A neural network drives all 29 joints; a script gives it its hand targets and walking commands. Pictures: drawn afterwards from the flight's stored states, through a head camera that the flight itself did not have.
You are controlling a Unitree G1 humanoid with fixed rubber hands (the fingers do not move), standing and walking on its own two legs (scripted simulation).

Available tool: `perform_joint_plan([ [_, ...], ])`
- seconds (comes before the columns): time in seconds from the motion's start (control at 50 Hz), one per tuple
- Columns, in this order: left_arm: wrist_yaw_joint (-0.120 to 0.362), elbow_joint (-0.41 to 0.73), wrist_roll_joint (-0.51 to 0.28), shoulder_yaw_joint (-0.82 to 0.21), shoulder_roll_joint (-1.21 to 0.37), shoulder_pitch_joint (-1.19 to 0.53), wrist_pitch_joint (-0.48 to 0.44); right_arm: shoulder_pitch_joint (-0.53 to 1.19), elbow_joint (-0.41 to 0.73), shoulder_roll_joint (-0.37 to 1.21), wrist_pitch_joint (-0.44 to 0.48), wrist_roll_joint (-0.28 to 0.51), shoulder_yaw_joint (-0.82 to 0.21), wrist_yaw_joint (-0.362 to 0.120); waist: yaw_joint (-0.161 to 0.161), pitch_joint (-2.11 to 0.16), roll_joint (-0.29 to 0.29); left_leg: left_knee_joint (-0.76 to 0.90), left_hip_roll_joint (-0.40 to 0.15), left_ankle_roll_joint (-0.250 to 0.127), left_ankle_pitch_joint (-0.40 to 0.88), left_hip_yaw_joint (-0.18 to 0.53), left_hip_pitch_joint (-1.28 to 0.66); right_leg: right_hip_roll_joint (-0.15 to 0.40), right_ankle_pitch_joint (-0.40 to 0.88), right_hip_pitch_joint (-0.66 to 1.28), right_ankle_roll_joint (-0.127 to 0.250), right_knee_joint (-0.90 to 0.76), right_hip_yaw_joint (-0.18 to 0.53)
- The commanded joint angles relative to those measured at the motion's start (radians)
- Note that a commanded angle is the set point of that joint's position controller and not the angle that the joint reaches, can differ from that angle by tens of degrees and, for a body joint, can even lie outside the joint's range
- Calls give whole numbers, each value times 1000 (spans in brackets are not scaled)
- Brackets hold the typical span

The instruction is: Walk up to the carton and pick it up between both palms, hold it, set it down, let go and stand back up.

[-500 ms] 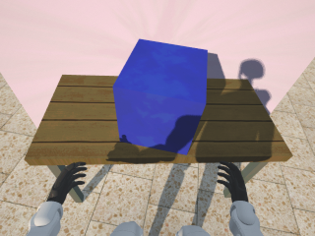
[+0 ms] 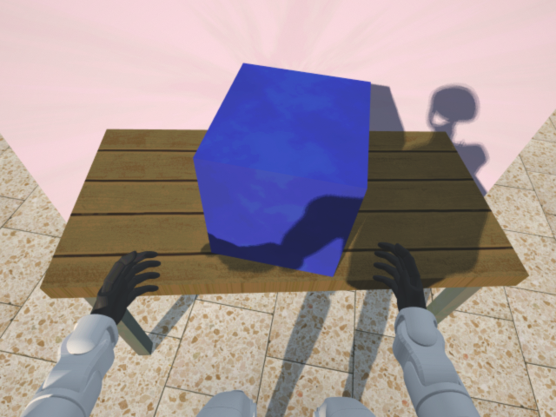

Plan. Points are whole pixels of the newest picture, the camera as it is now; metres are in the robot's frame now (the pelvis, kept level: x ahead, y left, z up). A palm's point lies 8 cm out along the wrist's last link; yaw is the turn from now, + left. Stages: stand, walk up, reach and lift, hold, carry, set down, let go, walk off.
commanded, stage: reach and lift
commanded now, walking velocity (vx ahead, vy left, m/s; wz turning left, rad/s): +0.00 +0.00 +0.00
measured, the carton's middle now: (288, 170) +0.57 -0.02 -0.02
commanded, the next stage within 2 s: none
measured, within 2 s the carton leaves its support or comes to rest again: neither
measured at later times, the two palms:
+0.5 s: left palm (136, 237) +0.35 +0.22 +0.05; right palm (410, 259) +0.32 -0.19 +0.04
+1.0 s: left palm (152, 185) +0.42 +0.20 +0.09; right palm (428, 225) +0.35 -0.21 +0.08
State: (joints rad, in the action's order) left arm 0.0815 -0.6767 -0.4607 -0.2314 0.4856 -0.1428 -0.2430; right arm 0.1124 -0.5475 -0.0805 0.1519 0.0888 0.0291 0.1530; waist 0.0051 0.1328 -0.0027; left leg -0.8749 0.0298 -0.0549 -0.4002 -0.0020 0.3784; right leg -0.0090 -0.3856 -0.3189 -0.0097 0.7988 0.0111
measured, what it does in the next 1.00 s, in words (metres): stands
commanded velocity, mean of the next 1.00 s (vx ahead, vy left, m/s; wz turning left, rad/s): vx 0.00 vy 0.00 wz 0.00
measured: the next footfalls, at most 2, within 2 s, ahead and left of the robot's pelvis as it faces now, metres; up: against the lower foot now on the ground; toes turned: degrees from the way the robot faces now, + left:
none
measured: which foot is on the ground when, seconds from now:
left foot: down 0.00-1.00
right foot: down 0.00-1.00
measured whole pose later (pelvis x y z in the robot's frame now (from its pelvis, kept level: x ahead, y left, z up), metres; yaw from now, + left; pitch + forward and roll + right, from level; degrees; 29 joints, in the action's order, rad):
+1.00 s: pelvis +0.02 -0.01 +0.01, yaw +0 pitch -2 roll -2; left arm 0.07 -0.88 -0.46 -0.18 0.48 -0.63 -0.01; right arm 0.46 -0.62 -0.12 -0.03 0.13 0.03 0.19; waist -0.10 0.07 -0.01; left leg -0.83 0.03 -0.05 -0.39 0.00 0.40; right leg -0.01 -0.38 -0.35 -0.01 0.76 0.01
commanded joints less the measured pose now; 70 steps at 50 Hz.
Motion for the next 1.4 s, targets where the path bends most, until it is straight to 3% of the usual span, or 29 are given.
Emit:
perform_joint_plan([
  [0.0, 0, 351, 16, 153, 213, -256, -2, 179, 231, -116, 74, 159, 28, 56, -37, -366, -178, 359, -109, 166, 364, 154, -227, 13, 260, 125, 44, -256, 38],
  [0.04, 17, 456, 43, 205, 209, -171, 8, 102, 307, -100, 112, 193, -19, 66, -22, -439, -151, 294, -80, 163, 576, 121, -276, -1, 413, 181, 48, -258, 43],
  [0.1, 20, 505, 42, 237, 246, -220, 18, 132, 353, -112, 118, 201, -28, 66, -31, -482, -168, 275, -63, 165, 666, 83, -306, 12, 441, 152, 46, -277, 43],
  [0.16, 7, 382, -1, 185, 246, -421, 59, 348, 329, -160, 73, 154, 97, 57, -79, -501, -173, 316, -90, 158, 408, 127, -217, 2, 243, 56, 55, -263, 11],
  [0.18, 15, 307, -13, 176, 250, -469, 57, 382, 331, -145, 47, 133, 76, 53, -63, -452, -150, 353, -91, 141, 272, 138, -141, 26, 161, 55, 49, -266, 25],
  [0.2, 12, 232, -36, 132, 242, -490, 72, 435, 337, -167, 27, 129, 119, 57, -103, -443, -125, 353, -97, 131, 237, 121, -122, 14, 184, 43, 43, -258, 1],
  [0.3, -16, 188, -76, 90, 250, -659, 77, 565, 328, -177, -48, 127, 142, 30, -99, -485, -137, 383, -125, 114, 53, 165, -44, 21, 101, 36, 39, -212, 31],
  [0.34, -22, 181, -55, 110, 234, -596, 72, 499, 324, -176, -61, 147, 133, 24, -88, -527, -163, 379, -126, 121, 193, 143, -87, 14, 177, 62, 42, -209, 28],
  [0.4, -17, 177, -27, 132, 198, -594, 107, 465, 253, -211, -61, 157, 150, 28, -119, -572, -149, 357, -106, 136, 344, 126, -212, -9, 273, 35, 54, -250, 2],
  [0.44, -1, 55, 0, 160, 211, -604, 120, 474, 173, -207, -79, 145, 135, 37, -114, -481, -114, 358, -99, 128, 331, 118, -189, -2, 265, 42, 49, -263, 17],
  [0.5, 2, 67, 41, 182, 237, -733, 149, 589, 136, -248, -99, 146, 148, 34, -111, -477, -154, 378, -114, 137, 324, 153, -166, 7, 218, 48, 38, -243, 14],
  [0.54, 1, 105, 42, 186, 213, -683, 167, 545, 167, -240, -94, 171, 131, 35, -101, -514, -158, 361, -104, 157, 443, 145, -247, -9, 278, 38, 42, -267, 5],
  [0.58, -1, 115, 44, 187, 222, -774, 169, 574, 131, -230, -93, 140, 150, 43, -127, -500, -167, 353, -102, 168, 480, 127, -238, -10, 274, 14, 36, -276, -3],
  [0.64, -14, 149, 24, 195, 243, -884, 162, 691, 179, -242, -94, 144, 155, 41, -121, -617, -193, 321, -95, 174, 521, 125, -232, -5, 263, -26, 46, -256, -2],
  [0.66, -15, 198, 35, 208, 245, -805, 165, 590, 225, -232, -75, 153, 152, 39, -115, -667, -190, 298, -92, 168, 598, 107, -283, -12, 350, 7, 44, -260, -13],
  [0.68, -9, 160, 22, 185, 234, -885, 173, 644, 170, -232, -88, 157, 150, 38, -150, -641, -215, 297, -87, 171, 612, 107, -275, -5, 324, -46, 49, -271, -12],
  [0.72, -10, 123, -2, 170, 254, -905, 163, 701, 234, -258, -97, 147, 175, 40, -151, -684, -150, 291, -94, 153, 569, 95, -233, -5, 329, -31, 35, -237, -29],
  [0.76, -1, 6, -1, 172, 250, -932, 166, 714, 154, -234, -114, 149, 155, 43, -141, -646, -135, 301, -78, 144, 483, 96, -154, 5, 323, -18, 35, -246, -13],
  [0.8, -7, 0, -23, 120, 251, -1091, 179, 848, 138, -281, -138, 125, 200, 34, -186, -689, -154, 301, -88, 137, 387, 101, -146, -2, 263, -98, 41, -242, -36],
  [0.82, -15, 20, -23, 129, 236, -1067, 170, 824, 137, -257, -135, 137, 181, 25, -158, -673, -172, 313, -97, 141, 373, 106, -148, 4, 268, -78, 36, -246, -31],
  [0.84, -21, 23, -26, 115, 238, -1065, 162, 815, 161, -296, -135, 128, 195, 20, -173, -692, -137, 310, -89, 128, 331, 96, -135, -8, 271, -95, 39, -224, -38],
  [0.88, -14, 6, -12, 132, 238, -1041, 166, 798, 110, -286, -133, 137, 191, 28, -176, -716, -162, 277, -95, 147, 472, 95, -204, -9, 327, -94, 38, -225, -46],
  [1.02, 4, -274, 33, 118, 235, -1152, 172, 907, -84, -302, -151, 154, 137, 11, -167, -610, -122, 291, -82, 129, 389, 103, -134, -6, 274, -125, 45, -233, -55],
  [1.18, -21, -279, 30, 115, 227, -1265, 129, 999, -61, -307, -104, 179, 111, -6, -140, -847, -136, 229, -78, 151, 606, 88, -223, -27, 392, -154, 41, -209, -81],
  [1.2, -28, -214, -4, 82, 210, -1330, 124, 1070, -56, -316, -89, 195, 128, -6, -162, -911, -149, 208, -77, 154, 608, 83, -230, -36, 382, -193, 48, -203, -81],
  [1.22, -26, -283, -12, 65, 200, -1321, 118, 1049, -101, -307, -94, 174, 134, -3, -168, -901, -140, 208, -75, 151, 572, 75, -210, -30, 363, -210, 43, -209, -92],
  [1.24, -29, -278, -16, 69, 212, -1346, 109, 1090, -66, -324, -92, 202, 115, -7, -147, -936, -148, 216, -76, 153, 575, 75, -210, -25, 361, -215, 36, -204, -90],
  [1.26, -25, -283, -18, 46, 206, -1367, 115, 1094, -92, -311, -85, 181, 127, 1, -178, -917, -157, 208, -79, 163, 606, 88, -220, -25, 386, -229, 37, -215, -93],
  [1.38, -43, -307, -14, 57, 220, -1426, 105, 1160, -195, -358, -67, 186, 113, -7, -163, -957, -190, 180, -89, 197, 715, 95, -267, -44, 376, -270, 41, -211, -108],
])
